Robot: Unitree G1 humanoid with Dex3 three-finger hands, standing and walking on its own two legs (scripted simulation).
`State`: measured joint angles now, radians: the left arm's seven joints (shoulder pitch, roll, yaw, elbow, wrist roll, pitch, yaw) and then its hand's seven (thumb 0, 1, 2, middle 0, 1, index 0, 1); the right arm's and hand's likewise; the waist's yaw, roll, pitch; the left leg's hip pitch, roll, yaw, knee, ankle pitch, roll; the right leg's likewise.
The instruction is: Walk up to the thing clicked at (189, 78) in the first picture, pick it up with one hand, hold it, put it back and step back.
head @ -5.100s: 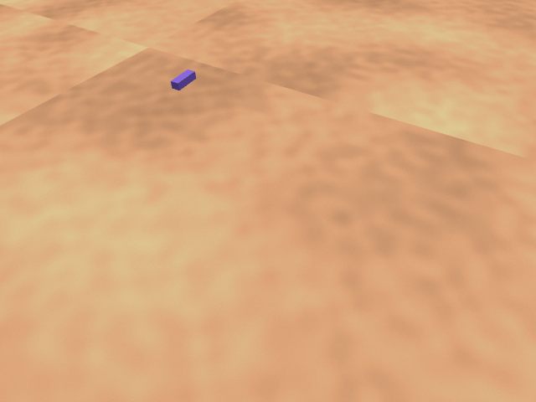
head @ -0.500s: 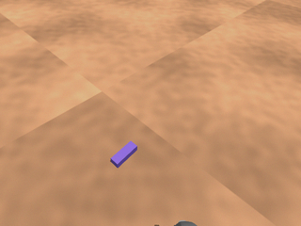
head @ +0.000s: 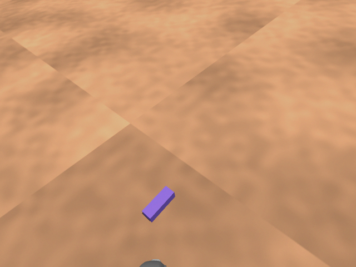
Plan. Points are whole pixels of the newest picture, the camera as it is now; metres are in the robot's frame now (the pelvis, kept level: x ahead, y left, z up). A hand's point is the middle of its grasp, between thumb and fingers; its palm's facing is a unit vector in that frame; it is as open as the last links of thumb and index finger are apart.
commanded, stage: walk up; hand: left
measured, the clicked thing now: (159, 203) +0.61 +0.21 -0.75
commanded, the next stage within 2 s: stand in 1.96 s
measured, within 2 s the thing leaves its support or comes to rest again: neither
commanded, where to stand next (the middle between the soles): +0.18 +0.02 m, yaw +0 degrees
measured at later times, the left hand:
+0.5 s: hand out of the picture +0.12 +0.32 -0.17, palm faces -0.07 -0.93 -0.36, open 7.4 cm
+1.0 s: hand (90, 252) +0.21 +0.27 -0.15, palm faces -0.03 -0.95 -0.31, open 7.4 cm
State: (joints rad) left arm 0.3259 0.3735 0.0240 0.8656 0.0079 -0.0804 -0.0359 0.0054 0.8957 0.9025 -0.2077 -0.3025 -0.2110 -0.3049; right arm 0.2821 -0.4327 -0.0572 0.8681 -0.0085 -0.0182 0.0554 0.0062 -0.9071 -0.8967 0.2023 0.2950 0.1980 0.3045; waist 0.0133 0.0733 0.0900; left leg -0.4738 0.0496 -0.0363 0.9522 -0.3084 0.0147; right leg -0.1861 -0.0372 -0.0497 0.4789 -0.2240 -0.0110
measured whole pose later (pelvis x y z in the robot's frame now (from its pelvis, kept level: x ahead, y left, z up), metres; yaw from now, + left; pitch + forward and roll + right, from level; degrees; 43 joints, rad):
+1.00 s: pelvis +0.10 +0.03 +0.00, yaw +0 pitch -3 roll +0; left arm 0.08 0.35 -0.01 1.07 0.00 -0.01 -0.02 0.01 0.90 0.90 -0.21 -0.30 -0.21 -0.30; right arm 0.14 -0.36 0.02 1.11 -0.01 -0.03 0.01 0.01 -0.90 -0.90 0.20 0.30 0.20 0.30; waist -0.01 -0.02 0.05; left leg -0.19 0.02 0.02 0.44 -0.20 -0.01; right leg -0.18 -0.03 -0.03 0.45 -0.22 0.01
